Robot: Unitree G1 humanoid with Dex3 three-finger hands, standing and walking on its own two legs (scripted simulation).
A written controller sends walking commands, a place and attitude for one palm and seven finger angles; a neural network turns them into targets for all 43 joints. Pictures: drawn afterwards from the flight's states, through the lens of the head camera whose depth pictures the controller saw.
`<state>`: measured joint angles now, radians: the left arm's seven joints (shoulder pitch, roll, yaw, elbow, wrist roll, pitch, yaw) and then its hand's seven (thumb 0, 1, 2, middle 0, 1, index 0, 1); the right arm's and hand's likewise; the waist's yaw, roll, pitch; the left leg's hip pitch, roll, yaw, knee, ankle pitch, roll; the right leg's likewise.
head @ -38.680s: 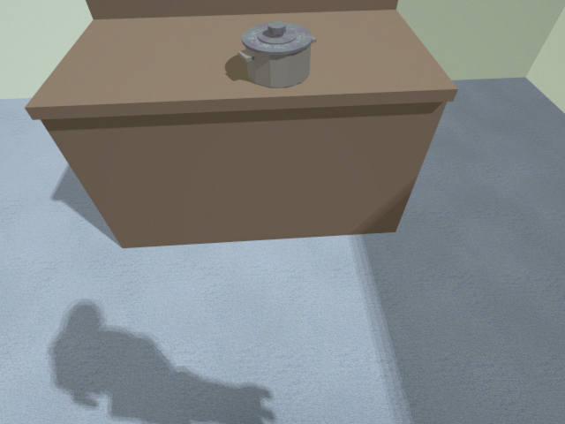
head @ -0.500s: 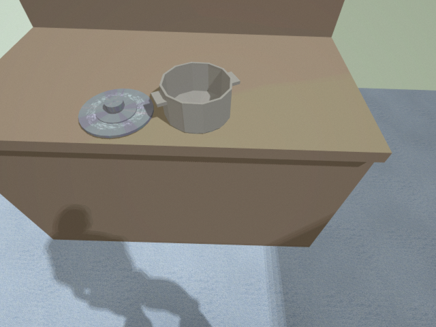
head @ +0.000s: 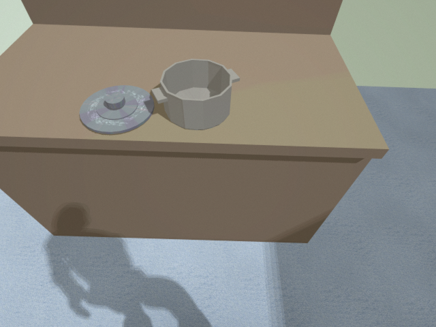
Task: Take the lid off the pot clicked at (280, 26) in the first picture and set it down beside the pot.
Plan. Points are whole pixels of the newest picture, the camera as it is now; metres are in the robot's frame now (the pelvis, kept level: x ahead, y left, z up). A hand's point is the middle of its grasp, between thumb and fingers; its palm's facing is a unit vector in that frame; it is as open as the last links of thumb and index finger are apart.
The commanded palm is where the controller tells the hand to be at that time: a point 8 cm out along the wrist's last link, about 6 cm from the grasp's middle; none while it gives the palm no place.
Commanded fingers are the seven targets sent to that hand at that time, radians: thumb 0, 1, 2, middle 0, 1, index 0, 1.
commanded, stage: let the arm hang, fingers relaxed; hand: left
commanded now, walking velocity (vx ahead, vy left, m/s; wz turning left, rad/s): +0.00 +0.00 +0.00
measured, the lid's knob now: (115, 100) +0.67 +0.32 +0.00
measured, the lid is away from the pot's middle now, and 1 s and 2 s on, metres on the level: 0.23 0.23 0.23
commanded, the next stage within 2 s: look to check the result in 0.56 s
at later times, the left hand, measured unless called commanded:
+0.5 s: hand out of the picture +0.00 +0.18 -0.18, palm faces +0.03 -0.98 -0.20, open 7.3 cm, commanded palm none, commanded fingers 0.00 0.90 0.90 -0.20 -0.30 -0.20 -0.30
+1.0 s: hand out of the picture -0.01 +0.18 -0.18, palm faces +0.03 -0.98 -0.19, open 7.3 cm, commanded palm none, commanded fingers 0.00 0.90 0.90 -0.20 -0.30 -0.20 -0.30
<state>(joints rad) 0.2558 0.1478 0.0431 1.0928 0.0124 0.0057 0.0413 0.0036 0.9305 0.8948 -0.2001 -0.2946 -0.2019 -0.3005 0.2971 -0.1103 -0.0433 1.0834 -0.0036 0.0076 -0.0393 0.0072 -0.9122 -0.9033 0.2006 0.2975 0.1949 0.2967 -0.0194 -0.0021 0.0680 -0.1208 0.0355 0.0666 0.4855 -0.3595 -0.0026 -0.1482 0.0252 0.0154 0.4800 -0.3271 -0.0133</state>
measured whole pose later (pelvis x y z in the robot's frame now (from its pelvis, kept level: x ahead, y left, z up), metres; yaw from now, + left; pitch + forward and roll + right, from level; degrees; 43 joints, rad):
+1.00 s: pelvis -0.01 +0.01 +0.00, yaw +0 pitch +0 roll +0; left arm 0.26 0.14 0.04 1.12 0.01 0.00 0.04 0.01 0.93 0.89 -0.20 -0.29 -0.20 -0.30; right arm 0.29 -0.10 -0.04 1.10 0.00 0.00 -0.04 0.01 -0.91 -0.90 0.20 0.30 0.19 0.30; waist -0.02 0.00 0.08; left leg -0.13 0.02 0.08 0.46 -0.33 0.02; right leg -0.16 0.01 0.03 0.46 -0.29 0.01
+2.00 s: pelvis -0.01 +0.00 +0.00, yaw +0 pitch +0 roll +0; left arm 0.26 0.13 0.04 1.12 0.01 0.00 0.04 0.01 0.93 0.89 -0.20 -0.29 -0.20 -0.30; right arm 0.29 -0.10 -0.04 1.11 0.00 0.00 -0.04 0.01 -0.91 -0.90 0.20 0.30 0.19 0.30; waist -0.02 0.01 0.08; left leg -0.12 0.03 0.07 0.45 -0.32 0.00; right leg -0.16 0.02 0.02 0.46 -0.29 -0.01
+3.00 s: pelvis -0.02 +0.00 +0.00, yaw -1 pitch +0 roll +0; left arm 0.27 0.13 0.04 1.13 0.02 0.00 0.04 0.01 0.93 0.89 -0.20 -0.29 -0.20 -0.30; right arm 0.29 -0.10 -0.04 1.12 0.00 0.00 -0.04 0.01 -0.91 -0.90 0.20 0.30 0.19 0.30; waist -0.02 0.00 0.08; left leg -0.12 0.03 0.08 0.44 -0.31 0.00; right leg -0.16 0.02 0.03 0.46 -0.29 -0.01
